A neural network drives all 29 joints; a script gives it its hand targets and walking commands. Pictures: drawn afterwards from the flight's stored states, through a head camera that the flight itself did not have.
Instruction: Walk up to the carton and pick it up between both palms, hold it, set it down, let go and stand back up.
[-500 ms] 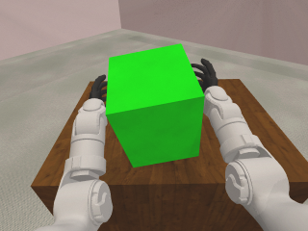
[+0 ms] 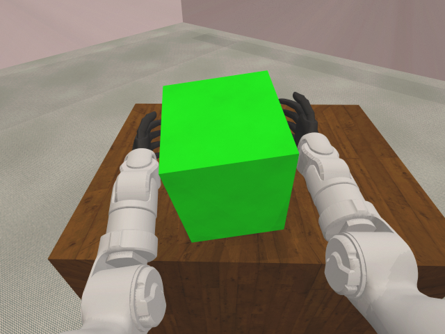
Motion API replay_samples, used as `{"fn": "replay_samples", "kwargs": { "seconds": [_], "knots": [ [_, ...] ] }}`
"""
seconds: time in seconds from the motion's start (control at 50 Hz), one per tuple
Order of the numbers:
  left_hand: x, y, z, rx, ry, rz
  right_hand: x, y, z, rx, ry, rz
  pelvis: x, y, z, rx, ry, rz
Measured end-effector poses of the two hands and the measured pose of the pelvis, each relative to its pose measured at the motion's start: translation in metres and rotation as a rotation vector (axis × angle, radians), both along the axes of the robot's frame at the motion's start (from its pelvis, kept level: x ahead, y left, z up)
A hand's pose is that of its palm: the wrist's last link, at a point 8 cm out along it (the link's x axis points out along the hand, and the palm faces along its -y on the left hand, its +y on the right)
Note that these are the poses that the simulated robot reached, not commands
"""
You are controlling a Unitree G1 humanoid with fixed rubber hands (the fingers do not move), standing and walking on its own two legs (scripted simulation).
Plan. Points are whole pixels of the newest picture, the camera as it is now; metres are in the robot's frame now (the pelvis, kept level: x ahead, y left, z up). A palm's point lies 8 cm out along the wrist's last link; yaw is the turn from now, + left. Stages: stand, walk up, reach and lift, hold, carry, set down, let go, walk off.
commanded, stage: set down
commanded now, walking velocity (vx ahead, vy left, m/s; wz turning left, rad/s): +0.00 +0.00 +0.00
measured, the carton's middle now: (227, 162) +0.42 +0.00 +0.13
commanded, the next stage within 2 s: none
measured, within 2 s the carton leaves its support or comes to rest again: neither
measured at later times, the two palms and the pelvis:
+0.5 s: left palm (150, 172) +0.39 +0.15 +0.14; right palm (299, 151) +0.42 -0.14 +0.15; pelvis +0.00 +0.00 +0.00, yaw +0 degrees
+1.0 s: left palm (151, 181) +0.40 +0.15 +0.11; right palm (293, 159) +0.43 -0.14 +0.13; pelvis +0.00 +0.00 +0.00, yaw +0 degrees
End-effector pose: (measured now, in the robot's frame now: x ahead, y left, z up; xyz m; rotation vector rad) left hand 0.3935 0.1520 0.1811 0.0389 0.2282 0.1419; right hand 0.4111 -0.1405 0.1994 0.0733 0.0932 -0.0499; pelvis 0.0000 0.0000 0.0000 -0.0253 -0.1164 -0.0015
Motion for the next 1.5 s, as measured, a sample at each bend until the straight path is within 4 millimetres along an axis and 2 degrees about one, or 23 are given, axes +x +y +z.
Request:
{"fn": "replay_samples", "kwargs": {
  "seconds": [0.22, 0.64, 1.5],
  "knots": [
    [0.001, 0.001, -0.017, -0.01, 0.02, 0.017, 0.005, 0.001, -0.019, -0.001, 0.027, 0.016, 0.004, 0.0, 0.0, -0.001, 0.014, 0.0],
    [0.001, -0.002, -0.056, -0.013, 0.055, 0.046, 0.012, -0.001, -0.055, -0.024, 0.069, 0.044, -0.001, -0.003, 0.001, 0.004, 0.09, -0.002],
    [0.011, 0.001, -0.097, -0.013, 0.087, 0.075, 0.03, 0.004, -0.094, -0.062, 0.113, 0.073, 0.009, -0.003, 0.0, 0.005, 0.211, -0.005]
  ]
}}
